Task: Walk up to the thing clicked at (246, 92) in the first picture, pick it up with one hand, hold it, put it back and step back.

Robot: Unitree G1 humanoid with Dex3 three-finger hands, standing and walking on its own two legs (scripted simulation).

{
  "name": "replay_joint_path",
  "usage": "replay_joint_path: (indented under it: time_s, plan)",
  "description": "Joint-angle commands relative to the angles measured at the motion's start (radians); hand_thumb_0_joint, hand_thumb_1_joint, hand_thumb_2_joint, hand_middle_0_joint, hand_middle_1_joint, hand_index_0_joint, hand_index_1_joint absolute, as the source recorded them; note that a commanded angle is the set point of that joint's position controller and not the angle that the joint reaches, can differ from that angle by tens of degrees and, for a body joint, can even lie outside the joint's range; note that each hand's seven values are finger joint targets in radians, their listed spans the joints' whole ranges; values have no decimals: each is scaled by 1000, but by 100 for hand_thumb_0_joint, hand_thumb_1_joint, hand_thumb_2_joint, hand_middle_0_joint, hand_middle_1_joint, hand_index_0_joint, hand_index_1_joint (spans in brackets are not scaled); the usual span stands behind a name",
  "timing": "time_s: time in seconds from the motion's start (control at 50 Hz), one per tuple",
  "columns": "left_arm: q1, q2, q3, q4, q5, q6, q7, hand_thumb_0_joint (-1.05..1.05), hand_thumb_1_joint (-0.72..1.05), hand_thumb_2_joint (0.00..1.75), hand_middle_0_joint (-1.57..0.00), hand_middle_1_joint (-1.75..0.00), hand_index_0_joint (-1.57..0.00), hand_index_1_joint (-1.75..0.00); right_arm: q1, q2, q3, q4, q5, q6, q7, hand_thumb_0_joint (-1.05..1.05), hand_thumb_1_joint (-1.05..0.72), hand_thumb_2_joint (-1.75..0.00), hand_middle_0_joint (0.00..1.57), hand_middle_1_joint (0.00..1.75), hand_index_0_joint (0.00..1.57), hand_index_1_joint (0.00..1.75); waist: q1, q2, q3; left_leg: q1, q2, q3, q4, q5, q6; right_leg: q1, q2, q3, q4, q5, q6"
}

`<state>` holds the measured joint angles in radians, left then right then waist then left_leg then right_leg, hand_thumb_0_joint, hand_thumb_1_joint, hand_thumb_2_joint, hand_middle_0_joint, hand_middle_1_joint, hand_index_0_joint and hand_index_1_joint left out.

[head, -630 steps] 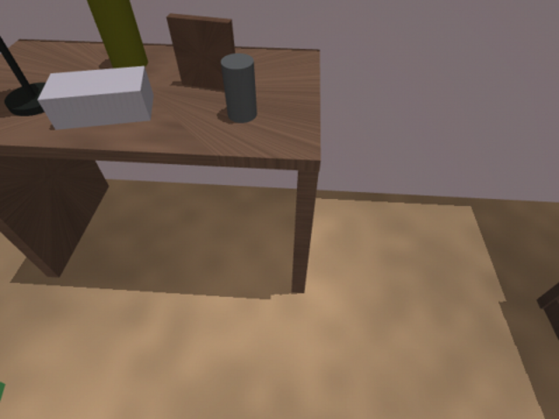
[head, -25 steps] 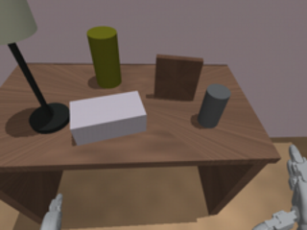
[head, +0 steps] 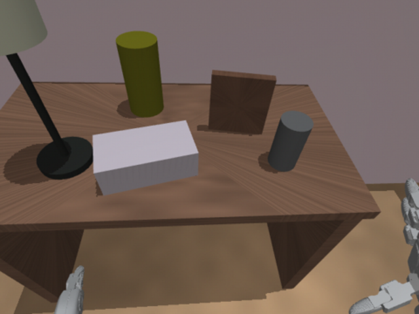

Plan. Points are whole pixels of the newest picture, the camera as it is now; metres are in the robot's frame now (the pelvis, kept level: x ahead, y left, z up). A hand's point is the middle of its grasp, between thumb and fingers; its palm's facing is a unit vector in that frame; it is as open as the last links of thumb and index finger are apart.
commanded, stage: go down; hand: right
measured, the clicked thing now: (288, 142) +0.52 -0.21 +0.01
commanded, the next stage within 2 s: none
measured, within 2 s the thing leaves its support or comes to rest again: neither
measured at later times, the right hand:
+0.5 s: hand (389, 214) +0.25 -0.28 +0.12, palm faces +0.27 +0.93 -0.24, open 17.6 cm
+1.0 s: hand (401, 169) +0.34 -0.34 +0.13, palm faces +0.18 +0.98 +0.00, open 17.7 cm
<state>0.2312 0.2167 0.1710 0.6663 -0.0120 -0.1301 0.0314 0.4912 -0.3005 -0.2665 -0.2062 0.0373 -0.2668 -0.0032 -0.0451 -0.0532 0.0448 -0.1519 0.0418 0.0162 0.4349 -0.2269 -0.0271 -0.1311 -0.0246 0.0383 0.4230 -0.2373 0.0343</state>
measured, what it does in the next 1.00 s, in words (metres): stands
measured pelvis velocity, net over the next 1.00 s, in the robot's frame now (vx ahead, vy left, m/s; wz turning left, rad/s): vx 0.01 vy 0.00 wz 0.00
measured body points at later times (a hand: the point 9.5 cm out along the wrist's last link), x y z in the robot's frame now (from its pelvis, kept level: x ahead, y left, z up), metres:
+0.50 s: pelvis +0.00 +0.01 +0.00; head -0.01 +0.02 +0.45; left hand +0.17 +0.27 -0.09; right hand +0.23 -0.32 +0.13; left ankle +0.01 +0.14 -0.74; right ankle +0.00 -0.14 -0.74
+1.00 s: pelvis +0.01 +0.00 -0.01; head +0.02 -0.01 +0.44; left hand +0.16 +0.26 -0.09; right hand +0.32 -0.39 +0.13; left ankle +0.01 +0.14 -0.74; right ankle +0.00 -0.14 -0.74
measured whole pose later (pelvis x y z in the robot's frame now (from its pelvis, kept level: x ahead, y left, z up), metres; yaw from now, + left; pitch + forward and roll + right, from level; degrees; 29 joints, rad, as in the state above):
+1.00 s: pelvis +0.01 +0.00 -0.01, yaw +0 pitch +4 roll +1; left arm 0.22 0.25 0.00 0.70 -0.02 -0.19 0.18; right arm -0.35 -0.60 -0.58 0.72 0.29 -0.08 0.51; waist 0.01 0.00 -0.05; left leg -0.33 0.03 0.02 0.52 -0.26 -0.03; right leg -0.32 -0.03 0.04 0.55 -0.29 0.03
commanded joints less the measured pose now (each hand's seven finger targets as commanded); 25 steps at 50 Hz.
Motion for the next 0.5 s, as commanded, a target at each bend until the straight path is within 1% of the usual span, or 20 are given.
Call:
replay_joint_path:
  time_s: [0.0,0.04,0.06,0.08,0.1,0.12,0.14,0.16,0.18,0.22,0.26,0.28,0.3,0.32,0.36,0.4,0.42,0.44,0.46,0.48]
  plan:
    - [-96,142,52,-176,-2,-53,13,0,-57,8,-6,-6,-5,-7,-59,-175,-113,-245,9,-74,-18,0,53,-5,5,6,5,6,3,24,-87,25,-38,68,-63,117,23,-11,27,-66,-65,159,-36]
    - [-74,107,26,-152,-2,-49,9,0,-57,9,-6,-6,-5,-7,-52,-144,-89,-255,12,-78,-13,0,52,-6,5,6,5,6,2,38,-85,21,-37,68,-65,127,22,-3,31,-71,-60,169,-39]
    - [-64,126,48,-124,-4,-46,12,0,-50,1,-6,-6,-7,-4,-25,-174,-121,-210,11,-72,-16,0,45,-6,4,6,5,6,-7,32,-69,21,-36,69,-67,123,22,-15,30,-69,-62,166,-38]
    - [-119,89,4,-141,22,-51,-2,0,-58,9,-6,-7,-5,-8,-42,-94,-87,-259,1,-102,-5,0,47,-7,5,6,5,6,11,57,-129,8,-46,59,-43,144,9,-11,36,-54,-33,163,-37]
    - [-85,185,101,-149,-3,-46,16,0,-50,1,-6,-6,-7,-4,-43,-238,-194,-192,13,-80,-21,0,42,-7,5,6,5,6,-14,36,-63,21,-27,65,-67,118,17,-30,39,-73,-54,154,-38]
    - [-130,118,29,-167,25,-48,0,0,-53,4,-5,-5,-5,-5,-57,-123,-124,-252,3,-115,-6,0,50,-4,4,6,5,6,10,88,-127,11,-44,60,-43,129,7,-14,35,-52,-30,148,-39]
    - [-125,143,53,-196,23,-54,3,0,-54,4,-5,-5,-5,-5,-93,-162,-164,-253,5,-127,-4,0,55,-5,3,6,4,6,5,56,-147,11,-41,51,-44,129,6,-2,39,-59,-29,145,-38]
    - [-123,143,64,-174,20,-49,9,0,-54,4,-5,-5,-5,-5,-101,-136,-149,-207,14,-123,0,0,54,-5,3,6,5,6,29,75,-107,-14,-41,51,-50,107,6,-12,40,-58,-31,121,-40]
    - [-94,192,107,-156,19,-48,16,0,-54,4,-5,-5,-5,-5,-112,-151,-172,-165,27,-120,7,0,56,-5,3,6,4,6,35,77,-84,-29,-41,53,-53,92,6,-18,39,-57,-38,99,-41]
    - [-117,139,58,-137,14,-39,12,0,-54,4,-5,-5,-5,-5,-163,-173,-191,-146,38,-113,24,0,57,-4,3,6,4,6,22,45,-67,-35,-37,48,-60,65,7,-40,43,-57,-42,71,-39]
    - [-120,144,58,-121,10,-37,21,0,-54,3,-5,-4,-5,-5,-191,-181,-200,-82,59,-100,56,0,60,-4,3,6,4,6,30,40,-57,-45,-41,52,-53,72,7,-47,37,-52,-43,71,-39]
    - [-142,104,16,-99,8,-37,20,0,-53,3,-5,-4,-5,-4,-256,-181,-187,-121,71,-101,73,0,61,-4,3,6,4,6,25,4,-66,-47,-39,48,-50,72,10,-49,37,-51,-45,68,-36]
    - [-122,97,10,-69,6,-36,24,0,-54,3,-5,-4,-5,-4,-306,-192,-199,-99,84,-97,90,0,60,-5,3,6,4,6,36,-13,-82,-45,-41,46,-43,98,11,-40,36,-49,-39,86,-35]
    - [-156,104,2,-85,4,-38,33,0,-54,3,-5,-4,-5,-4,-337,-216,-223,-81,96,-93,105,0,60,-5,3,6,4,6,30,-5,-99,-35,-40,48,-41,109,10,-40,36,-45,-38,97,-35]
    - [-194,122,-5,-116,2,-48,53,0,-54,3,-5,-4,-5,-4,-441,-247,-235,-30,123,-77,143,0,61,-5,2,6,4,6,43,9,-114,-32,-37,42,-45,106,7,-34,38,-40,-30,86,-37]
    - [-182,154,-7,-149,-2,-52,79,0,-54,3,-5,-4,-5,-4,-518,-305,-285,82,159,-44,190,0,59,-4,3,6,4,6,56,55,-168,-11,-28,35,-51,146,-2,-9,41,-40,-14,120,-43]
    - [-194,134,-32,-130,-5,-50,87,0,-55,4,-5,-4,-5,-5,-569,-319,-286,118,176,-30,218,0,57,-4,3,6,4,6,48,40,-171,-9,-16,19,-58,140,-4,-17,46,-42,-9,120,-43]
    - [-177,150,-28,-117,-9,-51,100,0,-54,3,-5,-4,-5,-4,-583,-372,-327,197,197,-7,247,0,55,-4,4,6,5,6,46,49,-144,-24,-12,13,-65,118,-6,-29,45,-41,-10,102,-45]
    - [-163,131,-47,-80,-10,-50,105,0,-54,4,-5,-4,-5,-4,-631,-375,-317,227,214,8,280,0,56,-4,4,6,5,6,45,16,-142,-27,-11,14,-62,111,-3,-35,45,-36,-13,97,-43]
    - [-163,150,-45,-93,-13,-58,112,0,-54,3,-5,-4,-5,-4,-656,-397,-340,287,233,27,307,0,58,-4,4,6,4,6,46,26,-157,-28,-11,15,-58,112,-3,-39,42,-33,-16,97,-43]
